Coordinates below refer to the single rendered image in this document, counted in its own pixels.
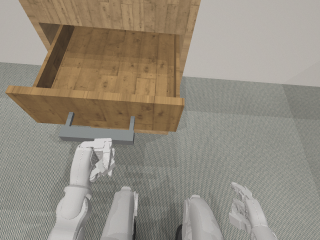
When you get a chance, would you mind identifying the right robot shin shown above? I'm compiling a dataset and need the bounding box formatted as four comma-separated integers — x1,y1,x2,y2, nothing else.
182,194,200,240

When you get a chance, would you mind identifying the drawer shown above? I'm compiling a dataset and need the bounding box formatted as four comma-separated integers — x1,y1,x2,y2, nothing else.
5,24,185,132

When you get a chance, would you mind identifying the robot right hand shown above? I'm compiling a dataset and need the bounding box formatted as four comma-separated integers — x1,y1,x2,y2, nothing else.
228,182,269,234

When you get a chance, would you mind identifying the right robot forearm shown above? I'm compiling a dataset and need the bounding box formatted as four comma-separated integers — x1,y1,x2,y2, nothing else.
250,226,278,240

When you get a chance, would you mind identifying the cabinet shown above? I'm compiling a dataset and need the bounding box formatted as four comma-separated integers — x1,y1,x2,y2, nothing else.
18,0,201,135

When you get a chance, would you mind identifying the left robot forearm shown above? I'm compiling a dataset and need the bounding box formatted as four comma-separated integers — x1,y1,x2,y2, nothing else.
47,185,93,240

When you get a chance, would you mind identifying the handle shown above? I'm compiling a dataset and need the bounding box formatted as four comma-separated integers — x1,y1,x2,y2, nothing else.
58,112,135,145

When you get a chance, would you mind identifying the robot right thigh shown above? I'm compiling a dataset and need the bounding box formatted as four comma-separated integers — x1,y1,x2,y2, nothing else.
183,197,225,240

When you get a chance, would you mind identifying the robot left hand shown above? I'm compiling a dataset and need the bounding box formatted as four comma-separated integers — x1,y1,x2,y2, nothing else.
69,138,116,188

